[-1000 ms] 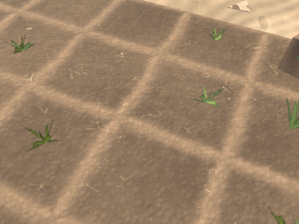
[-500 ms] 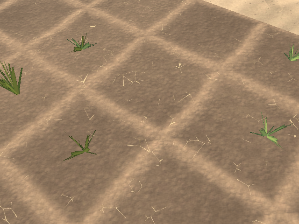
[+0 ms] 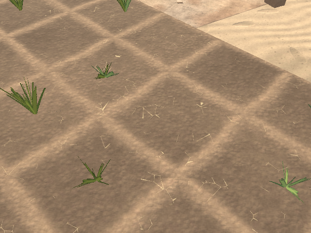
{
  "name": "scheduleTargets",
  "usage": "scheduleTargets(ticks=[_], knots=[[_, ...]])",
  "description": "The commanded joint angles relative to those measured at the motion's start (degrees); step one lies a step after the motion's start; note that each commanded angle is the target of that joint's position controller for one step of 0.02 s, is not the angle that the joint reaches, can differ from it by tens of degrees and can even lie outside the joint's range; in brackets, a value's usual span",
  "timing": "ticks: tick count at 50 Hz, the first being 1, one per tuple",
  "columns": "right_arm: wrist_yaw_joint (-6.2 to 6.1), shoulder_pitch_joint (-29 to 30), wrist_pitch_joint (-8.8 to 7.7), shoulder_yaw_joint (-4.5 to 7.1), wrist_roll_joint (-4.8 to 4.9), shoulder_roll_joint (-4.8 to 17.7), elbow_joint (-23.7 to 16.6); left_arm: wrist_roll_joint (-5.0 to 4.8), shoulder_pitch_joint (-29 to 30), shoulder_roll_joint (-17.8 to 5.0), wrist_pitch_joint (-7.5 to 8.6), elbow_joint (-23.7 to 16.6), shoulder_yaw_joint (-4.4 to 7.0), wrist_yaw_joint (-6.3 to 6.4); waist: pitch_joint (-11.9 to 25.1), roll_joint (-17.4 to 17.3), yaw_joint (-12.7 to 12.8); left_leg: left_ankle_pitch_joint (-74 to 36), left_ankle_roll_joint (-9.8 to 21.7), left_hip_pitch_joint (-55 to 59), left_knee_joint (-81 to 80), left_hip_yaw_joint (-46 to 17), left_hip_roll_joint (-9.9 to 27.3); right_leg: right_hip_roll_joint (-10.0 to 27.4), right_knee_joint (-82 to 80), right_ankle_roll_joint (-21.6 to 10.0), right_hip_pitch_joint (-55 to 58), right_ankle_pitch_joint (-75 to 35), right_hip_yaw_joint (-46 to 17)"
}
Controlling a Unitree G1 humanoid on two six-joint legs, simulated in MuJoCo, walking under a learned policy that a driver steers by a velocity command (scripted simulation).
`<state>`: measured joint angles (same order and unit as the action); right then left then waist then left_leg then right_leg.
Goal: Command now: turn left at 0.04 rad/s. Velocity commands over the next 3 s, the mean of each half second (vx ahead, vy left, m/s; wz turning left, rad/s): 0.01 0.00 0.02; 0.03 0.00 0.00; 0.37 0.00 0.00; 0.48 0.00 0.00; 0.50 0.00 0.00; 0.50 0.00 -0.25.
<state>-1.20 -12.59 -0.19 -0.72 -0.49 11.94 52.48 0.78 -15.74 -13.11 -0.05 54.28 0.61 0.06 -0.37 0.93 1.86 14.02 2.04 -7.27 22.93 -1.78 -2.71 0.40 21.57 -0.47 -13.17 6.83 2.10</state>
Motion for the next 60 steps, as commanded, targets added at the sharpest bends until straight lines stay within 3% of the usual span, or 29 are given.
scheduleTargets(ticks=[1, 21, 44, 45, 47, 48, 50, 51, 53, 56, 58, 59, 60], knots=[[-0.34, -2.1, -0.75, 1.57, 0.09, 6.8, -0.1, -0.05, -1.0, -4.8, 0.62, 0.1, 0.99, 0.41, -2.7, -1.3, -0.9, -0.4, 2.0, -6.2, -7.3, -7.6, 7.6, 4.4, -3.0, -0.2, 3.7, -0.7, -6.1], [-1.33, -6.9, -0.89, 0.4, 0.15, 3.9, 9.1, -0.23, -2.1, -2.6, -0.12, 9.1, 0.49, 1.75, -2.9, -1.3, -1.0, -8.1, 1.6, -3.9, -5.9, -5.4, 7.2, 5.0, -1.8, -1.3, 6.1, -4.3, -6.2], [-1.76, -10.4, -0.93, 0.12, 0.03, 0.9, 12.5, -0.27, -3.6, 0.0, -0.26, 12.6, 0.02, 2.31, -4.2, -1.3, -1.3, -8.4, 1.5, -3.3, -5.7, -4.9, 7.2, 4.8, -1.4, -1.2, 5.3, -3.9, -6.0], [-1.73, -11.1, -0.91, 0.09, -0.06, 0.6, 12.8, -0.21, -4.0, 0.4, -0.31, 12.8, -0.08, 2.28, -3.1, -1.4, -1.5, -3.3, 1.7, -2.9, -6.6, -4.9, 6.8, 4.2, -1.5, -1.3, 5.6, 0.2, -5.7], [-1.65, -12.1, -0.5, 1.07, -0.2, 2.7, 12.8, 0.0, -3.3, -0.2, -0.59, 12.1, 0.36, 2.07, -4.6, -3.5, -2.0, 13.5, 3.6, -4.4, -7.7, -6.4, 6.1, 1.0, 2.6, -2.0, 2.6, 13.0, -3.2], [-1.53, -12.8, -0.17, 1.7, -0.24, 3.9, 12.6, 0.33, -2.6, -0.2, -0.69, 11.4, 0.58, 1.77, -6.6, -5.7, -2.6, 23.2, 5.4, -5.2, -9.3, -9.5, 7.4, -0.8, 6.1, -2.4, -1.5, 19.4, -1.5], [-1.37, -16.2, 0.05, 2.72, -0.17, 5.5, 12.9, 1.33, 1.0, 1.4, -0.38, 8.9, 0.37, 1.0, -12.3, -9.3, -4.6, 34.8, 9.7, -4.3, -14.9, -19.0, 14.5, -2.3, 14.9, -2.4, -12.0, 20.5, 2.2], [-1.37, -16.8, -0.16, 3.01, -0.28, 5.5, 12.9, 1.71, 2.5, 1.8, 0.15, 7.5, 0.31, 0.68, -14.2, -9.8, -5.1, 34.2, 11.6, -4.1, -16.4, -22.2, 17.7, -0.4, 18.9, -2.7, -15.3, 18.3, 2.1], [-1.16, -17.4, -1.15, 3.42, -1.09, 5.5, 12.8, 1.42, 4.9, 0.6, 1.53, 5.0, 0.83, 0.17, -14.5, -8.6, -5.2, 25.8, 13.3, 0.0, -16.5, -23.5, 19.6, 1.9, 23.4, -3.2, -21.2, 19.3, 0.3], [-0.88, -15.8, -2.62, 3.92, -0.96, 5.7, 12.1, 0.39, 4.6, -0.3, 3.37, 3.1, 1.62, -0.71, -11.6, -7.5, -3.5, 12.9, 11.8, 2.6, -13.4, -17.6, 17.6, 2.0, 17.7, -3.6, -17.5, 16.8, 0.9], [-0.71, -11.7, -3.07, 4.06, -0.13, 5.9, 10.9, -0.25, -3.2, 0.9, 3.85, 4.9, 2.03, -0.95, -9.2, -6.6, 1.5, 6.8, 9.2, -6.4, -8.4, -11.2, 14.2, -0.9, 8.2, -3.8, -0.3, 9.2, 4.0], [-0.48, -10.6, -3.43, 3.86, -0.14, 5.3, 10.3, -0.4, -10.6, 0.1, 3.95, 7.7, 2.85, -0.67, -6.6, -3.6, 4.4, 1.5, 7.7, -12.5, -1.8, -7.8, 11.1, -3.3, 5.2, -3.8, 12.1, 8.4, 4.2], [0.03, -9.5, -4.13, 3.12, -0.38, 3.0, 9.2, 0.35, -18.3, -3.6, 4.39, 9.4, 4.13, 0.01, -3.4, 5.7, 7.7, -0.6, 5.3, -19.0, 14.0, -0.7, 5.7, 5.1, -1.8, -4.9, 21.6, 15.4, -7.5]])
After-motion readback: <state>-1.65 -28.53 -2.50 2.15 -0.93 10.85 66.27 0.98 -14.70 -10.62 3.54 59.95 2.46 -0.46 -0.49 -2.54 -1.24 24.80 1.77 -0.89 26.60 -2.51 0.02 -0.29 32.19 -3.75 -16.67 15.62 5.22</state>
